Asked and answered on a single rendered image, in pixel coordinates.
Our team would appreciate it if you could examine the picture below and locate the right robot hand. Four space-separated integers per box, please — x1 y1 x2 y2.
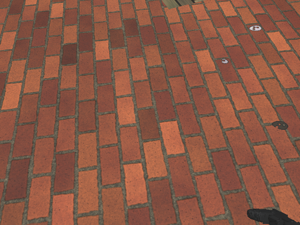
247 208 300 225

